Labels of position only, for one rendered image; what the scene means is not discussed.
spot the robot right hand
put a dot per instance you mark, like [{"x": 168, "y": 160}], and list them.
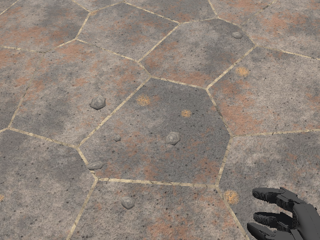
[{"x": 303, "y": 225}]

